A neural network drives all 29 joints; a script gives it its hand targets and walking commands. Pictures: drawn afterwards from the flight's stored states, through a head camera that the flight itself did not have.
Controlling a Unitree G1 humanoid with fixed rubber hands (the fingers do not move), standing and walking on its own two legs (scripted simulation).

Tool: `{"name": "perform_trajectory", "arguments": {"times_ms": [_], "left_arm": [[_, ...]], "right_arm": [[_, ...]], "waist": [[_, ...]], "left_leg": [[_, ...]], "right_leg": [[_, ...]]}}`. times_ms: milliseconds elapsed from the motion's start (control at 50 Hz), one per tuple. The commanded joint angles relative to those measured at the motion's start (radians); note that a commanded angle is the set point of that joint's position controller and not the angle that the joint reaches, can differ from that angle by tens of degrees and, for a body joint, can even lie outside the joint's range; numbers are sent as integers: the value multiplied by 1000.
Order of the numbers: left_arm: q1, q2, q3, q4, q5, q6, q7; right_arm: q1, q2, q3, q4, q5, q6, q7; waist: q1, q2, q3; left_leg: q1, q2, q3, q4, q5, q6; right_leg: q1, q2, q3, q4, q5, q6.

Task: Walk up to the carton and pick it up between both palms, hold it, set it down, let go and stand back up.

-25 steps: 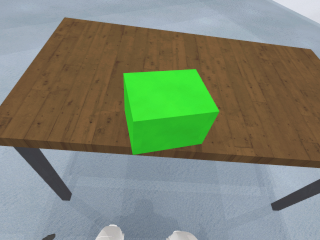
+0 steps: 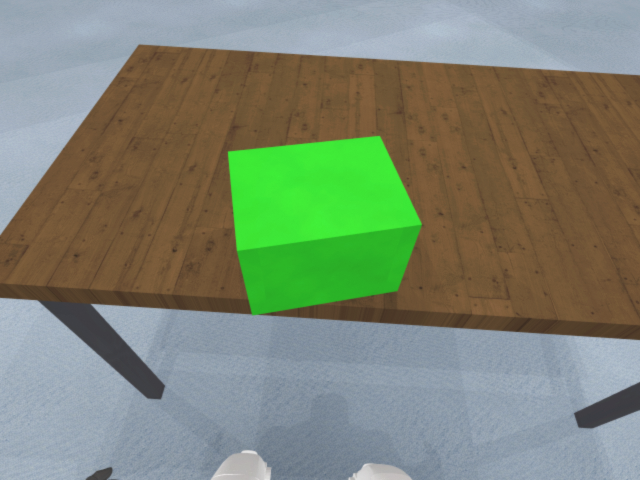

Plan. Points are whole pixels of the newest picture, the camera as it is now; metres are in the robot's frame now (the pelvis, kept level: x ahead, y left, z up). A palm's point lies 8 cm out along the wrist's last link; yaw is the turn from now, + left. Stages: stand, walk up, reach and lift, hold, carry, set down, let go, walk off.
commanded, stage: walk up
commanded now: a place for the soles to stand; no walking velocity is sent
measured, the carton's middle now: (316, 224) +0.44 +0.02 +0.04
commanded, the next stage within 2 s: reach and lift in 1.08 s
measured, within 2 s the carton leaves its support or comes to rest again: neither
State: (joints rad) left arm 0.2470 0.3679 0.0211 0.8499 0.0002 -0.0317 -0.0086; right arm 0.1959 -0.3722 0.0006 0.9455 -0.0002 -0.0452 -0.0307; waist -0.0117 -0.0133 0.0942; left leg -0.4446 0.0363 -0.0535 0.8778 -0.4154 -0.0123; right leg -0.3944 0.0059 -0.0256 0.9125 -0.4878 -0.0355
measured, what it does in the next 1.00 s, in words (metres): stands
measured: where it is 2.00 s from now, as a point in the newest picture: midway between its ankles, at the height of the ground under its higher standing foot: outside the picture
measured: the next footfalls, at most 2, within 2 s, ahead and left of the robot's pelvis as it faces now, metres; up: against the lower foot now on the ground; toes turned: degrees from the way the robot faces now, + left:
none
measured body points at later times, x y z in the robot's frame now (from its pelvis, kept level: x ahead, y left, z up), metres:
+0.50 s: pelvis +0.00 +0.01 +0.00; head +0.02 +0.03 +0.45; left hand +0.10 +0.30 -0.13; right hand +0.08 -0.31 -0.11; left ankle +0.04 +0.16 -0.69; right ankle +0.00 -0.10 -0.69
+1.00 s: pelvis +0.00 +0.02 +0.00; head +0.02 +0.03 +0.45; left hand +0.11 +0.31 -0.13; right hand +0.07 -0.30 -0.11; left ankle +0.04 +0.16 -0.69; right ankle +0.00 -0.10 -0.69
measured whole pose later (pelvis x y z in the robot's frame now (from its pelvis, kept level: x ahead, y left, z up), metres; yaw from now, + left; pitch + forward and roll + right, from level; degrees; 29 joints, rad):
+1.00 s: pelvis +0.00 +0.02 +0.00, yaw -2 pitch -2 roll +0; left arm 0.20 0.37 0.02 0.85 0.00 -0.01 -0.01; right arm 0.18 -0.36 0.00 0.95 0.00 -0.06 -0.03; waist -0.01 -0.04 0.09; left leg -0.44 0.05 -0.01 0.90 -0.42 -0.03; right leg -0.39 0.02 0.01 0.91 -0.48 -0.02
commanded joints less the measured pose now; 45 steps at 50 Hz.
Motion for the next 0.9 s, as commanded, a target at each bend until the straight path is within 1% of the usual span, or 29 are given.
{"name": "perform_trajectory", "arguments": {"times_ms": [0, 20, 40, 60, 100, 120, 140, 160, 180, 220, 240, 280, 300, 320, 340, 380, 420, 460, 500, 540, 580, 620, 660, 700, 740, 780, 820, 840, 880], "left_arm": [[-102, 220, 81, -107, 7, -15, 19], [-94, 211, 74, -105, 2, -11, 21], [-78, 224, 81, -89, 8, -5, 26], [-48, 234, 85, -69, 13, -3, 24], [44, 246, 92, -22, 21, -14, 21], [75, 258, 97, -13, 28, -22, 20], [86, 289, 107, -10, 29, -31, 20], [64, 329, 121, -15, 22, -35, 19], [33, 342, 118, -33, 26, -35, 21], [2, 343, 115, -38, 35, -34, 25], [-17, 340, 117, -41, 36, -34, 26], [-89, 289, 93, -65, 23, -26, 24], [-121, 237, 78, -81, 14, -23, 21], [-124, 214, 71, -92, 6, -18, 19], [-105, 216, 76, -82, 8, -10, 22], [-42, 230, 81, -43, 16, -4, 16], [36, 238, 90, -3, 23, -12, 12], [43, 290, 104, -11, 28, -27, 15], [-5, 340, 112, -34, 23, -31, 17], [-55, 327, 107, -42, 29, -27, 14], [-139, 272, 89, -74, 22, -21, 14], [-113, 213, 65, -69, 14, -15, 13], [-77, 228, 78, -55, 15, -7, 16], [23, 234, 85, -11, 21, -16, 13], [44, 292, 107, -3, 32, -33, 14], [5, 339, 108, -32, 27, -37, 15], [-41, 326, 107, -40, 28, -35, 17], [-89, 313, 98, -56, 26, -35, 16], [-145, 238, 75, -89, 14, -24, 15]], "right_arm": [[108, -296, -103, -9, -29, -57, -24], [122, -359, -120, -11, -23, -60, -28], [71, -354, -116, -24, -22, -56, -26], [28, -345, -112, -29, -22, -52, -23], [-70, -305, -93, -50, -14, -41, -19], [-117, -270, -82, -68, -10, -37, -14], [-122, -235, -73, -78, -5, -26, -14], [-126, -221, -70, -77, -12, -16, -18], [-120, -236, -74, -65, -14, -11, -22], [-104, -246, -85, -54, -17, -18, -15], [-56, -249, -89, -47, -18, -22, -12], [21, -235, -90, -19, -14, -43, -11], [72, -263, -99, -6, -20, -56, -14], [94, -327, -118, -9, -26, -61, -20], [78, -360, -113, -17, -25, -60, -18], [-32, -347, -107, -34, -24, -53, -21], [-116, -299, -89, -57, -23, -41, -17], [-134, -242, -75, -71, -9, -27, -11], [-94, -238, -82, -62, -16, -18, -15], [-84, -237, -84, -46, -18, -27, -9], [21, -241, -85, -26, -18, -50, -6], [62, -330, -111, -15, -23, -60, -10], [-2, -351, -107, -26, -25, -55, -13], [-98, -315, -91, -55, -23, -46, -11], [-121, -238, -75, -78, -8, -27, -7], [-134, -232, -75, -76, -13, -20, -13], [-87, -240, -83, -58, -22, -28, -8], [-38, -238, -84, -45, -16, -39, -3], [55, -273, -94, -18, -21, -57, -5]], "waist": [[-53, 5, -165], [-57, 120, -196], [-28, 111, -174], [3, 119, -159], [54, 115, -135], [70, 59, -133], [76, -63, -118], [61, -104, -81], [52, -82, -69], [36, -50, -42], [23, -95, -58], [-28, -67, -99], [-56, 24, -146], [-63, 141, -184], [-42, 130, -180], [11, 119, -127], [62, 97, -119], [55, -73, -107], [32, -81, -77], [8, -81, -61], [-44, -17, -95], [-53, 118, -147], [-8, 163, -125], [51, 122, -127], [55, -115, -84], [48, -121, -58], [15, -68, -64], [-17, -82, -84], [-57, 10, -141]], "left_leg": [[318, 125, -146, -286, 301, 119], [304, 257, -364, -342, 362, 241], [262, 315, -418, -329, 386, 306], [204, 318, -404, -305, 374, 312], [72, 247, -299, -241, 327, 238], [-7, 168, -188, -157, 282, 161], [-120, 52, -14, 16, 208, 74], [-211, 2, 57, 73, -45, 46], [-191, 12, 30, 94, -168, 47], [-153, 24, 34, 75, -181, 52], [-118, 28, 40, 21, -157, 51], [128, 38, 15, -173, 145, 66], [281, 92, -82, -261, 255, 100], [321, 213, -285, -337, 282, 190], [249, 305, -427, -368, 302, 273], [157, 319, -395, -341, 245, 302], [44, 222, -259, -258, 220, 201], [-87, 35, 6, -9, 146, 67], [-139, -4, 51, 43, -133, 47], [-23, 6, 56, -6, -122, 61], [172, 48, -14, -195, 137, 77], [290, 223, -309, -345, 163, 200], [185, 319, -415, -378, 183, 293], [72, 249, -292, -282, 192, 226], [-112, 47, -2, -6, 152, 71], [-164, 5, 49, 75, -161, 50], [-83, 16, 44, 27, -158, 52], [49, 20, 51, -93, -1, 54], [278, 102, -91, -248, 216, 104]], "right_leg": [[-125, -110, 193, -83, 593, -22], [-134, -20, 85, 94, 421, 24], [-117, -21, 55, 73, 182, 34], [-74, -25, 57, 24, 57, 32], [56, -42, 109, -150, 191, 17], [125, -84, 198, -271, 252, -20], [212, -175, 390, -415, 298, -54], [228, -281, 554, -476, 340, -89], [192, -308, 604, -490, 318, -137], [128, -295, 571, -487, 323, -134], [135, -282, 516, -449, 365, -126], [-3, -216, 379, -320, 491, -98], [-108, -134, 247, -181, 515, -57], [-142, -33, 109, 16, 454, -4], [-123, -17, 55, 64, 164, 20], [-55, -15, 47, -12, -16, 9], [77, -42, 97, -189, 181, -13], [146, -163, 393, -410, 244, -85], [158, -283, 574, -454, 299, -157], [36, -265, 507, -447, 252, -186], [-72, -160, 326, -297, 346, -106], [-179, -18, 114, -33, 265, -5], [-102, -13, 44, 7, -3, 9], [50, -37, 82, -165, 142, -10], [155, -163, 407, -426, 227, -70], [139, -280, 594, -469, 311, -193], [92, -270, 544, -442, 339, -190], [16, -233, 460, -384, 377, -171], [-132, -100, 254, -198, 413, -60]]}}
